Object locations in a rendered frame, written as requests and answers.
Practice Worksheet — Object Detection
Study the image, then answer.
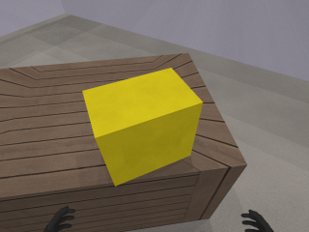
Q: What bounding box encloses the right robot hand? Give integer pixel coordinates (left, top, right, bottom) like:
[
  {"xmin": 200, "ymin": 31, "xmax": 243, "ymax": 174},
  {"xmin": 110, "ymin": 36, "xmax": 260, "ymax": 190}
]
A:
[{"xmin": 241, "ymin": 209, "xmax": 274, "ymax": 232}]

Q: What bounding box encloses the left robot hand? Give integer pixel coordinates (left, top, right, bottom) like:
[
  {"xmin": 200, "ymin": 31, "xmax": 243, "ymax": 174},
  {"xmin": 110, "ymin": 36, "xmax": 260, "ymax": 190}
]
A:
[{"xmin": 43, "ymin": 206, "xmax": 75, "ymax": 232}]

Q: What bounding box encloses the pedestal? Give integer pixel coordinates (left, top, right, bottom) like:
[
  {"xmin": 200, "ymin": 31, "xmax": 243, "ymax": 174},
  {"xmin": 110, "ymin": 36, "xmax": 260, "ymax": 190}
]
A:
[{"xmin": 0, "ymin": 53, "xmax": 247, "ymax": 232}]

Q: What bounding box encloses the carton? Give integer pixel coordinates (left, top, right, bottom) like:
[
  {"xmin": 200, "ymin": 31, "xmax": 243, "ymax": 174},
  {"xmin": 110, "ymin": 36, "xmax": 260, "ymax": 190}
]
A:
[{"xmin": 82, "ymin": 68, "xmax": 203, "ymax": 186}]

